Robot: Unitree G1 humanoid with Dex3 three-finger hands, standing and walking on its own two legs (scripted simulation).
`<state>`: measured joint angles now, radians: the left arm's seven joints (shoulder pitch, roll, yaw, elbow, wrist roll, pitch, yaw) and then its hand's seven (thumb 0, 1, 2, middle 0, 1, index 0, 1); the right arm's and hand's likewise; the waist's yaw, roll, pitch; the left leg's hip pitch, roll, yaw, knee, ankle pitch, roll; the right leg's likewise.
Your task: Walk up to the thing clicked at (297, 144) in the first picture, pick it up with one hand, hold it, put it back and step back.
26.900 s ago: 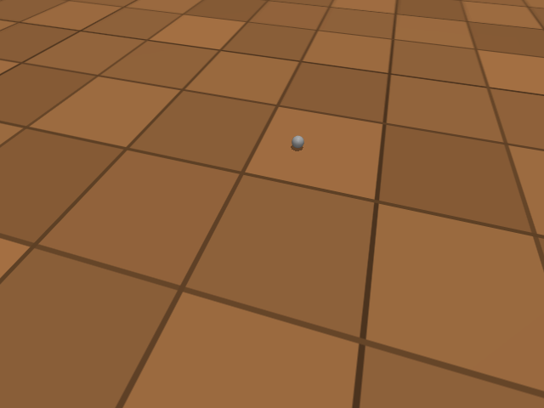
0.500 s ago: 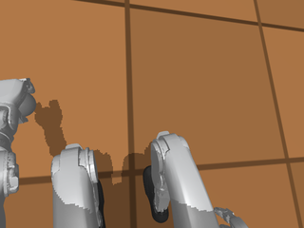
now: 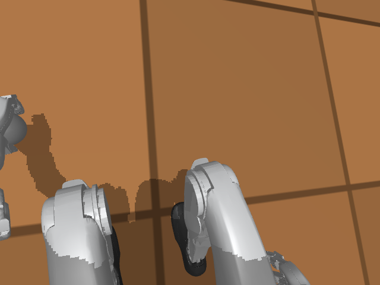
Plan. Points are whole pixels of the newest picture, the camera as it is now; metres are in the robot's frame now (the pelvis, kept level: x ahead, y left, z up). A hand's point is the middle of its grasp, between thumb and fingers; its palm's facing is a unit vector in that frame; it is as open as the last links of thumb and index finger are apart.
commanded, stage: rest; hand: left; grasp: from above
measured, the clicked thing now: (6, 128) +0.44 +0.32 -0.23
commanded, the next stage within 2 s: open in 1.34 s
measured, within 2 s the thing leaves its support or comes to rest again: rests again in 1.86 s
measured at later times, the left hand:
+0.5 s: hand (7, 133) +0.44 +0.32 -0.23, palm faces -0.44 -0.14 -0.89, open 9.8 cm
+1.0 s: hand (13, 132) +0.44 +0.32 -0.25, palm faces -0.44 -0.15 -0.89, open 9.7 cm
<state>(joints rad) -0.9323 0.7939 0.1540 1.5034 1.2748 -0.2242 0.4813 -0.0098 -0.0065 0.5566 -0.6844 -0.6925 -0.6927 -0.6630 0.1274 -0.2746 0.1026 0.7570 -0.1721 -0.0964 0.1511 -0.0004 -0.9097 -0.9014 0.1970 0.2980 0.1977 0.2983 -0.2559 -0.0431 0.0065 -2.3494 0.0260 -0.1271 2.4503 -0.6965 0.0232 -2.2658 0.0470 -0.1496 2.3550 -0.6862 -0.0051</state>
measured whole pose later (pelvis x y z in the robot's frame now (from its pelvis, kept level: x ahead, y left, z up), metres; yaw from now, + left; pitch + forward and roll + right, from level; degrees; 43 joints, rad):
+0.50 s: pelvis +0.00 +0.00 -0.02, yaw -3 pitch +30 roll -11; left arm -0.95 0.91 0.21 1.61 1.31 -0.26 0.54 -0.01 -0.01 0.57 -0.68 -0.70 -0.69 -0.67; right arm 0.13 -0.30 0.16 0.73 -0.22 -0.15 0.19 0.00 -0.90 -0.90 0.20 0.30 0.20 0.30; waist -0.30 -0.09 0.07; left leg -2.37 0.03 -0.18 2.53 -0.70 0.02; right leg -2.27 0.06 -0.19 2.40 -0.67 0.00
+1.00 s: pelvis +0.00 +0.00 -0.02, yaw -4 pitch +27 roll -13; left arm -0.97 0.98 0.21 1.68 1.31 -0.25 0.58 -0.01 0.00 0.52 -0.70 -0.67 -0.71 -0.64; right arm 0.12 -0.32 0.23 0.71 -0.24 -0.21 0.24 0.00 -0.90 -0.90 0.20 0.30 0.20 0.30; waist -0.34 -0.12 0.12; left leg -2.36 0.03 -0.21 2.56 -0.71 0.02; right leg -2.25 0.07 -0.22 2.41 -0.66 0.01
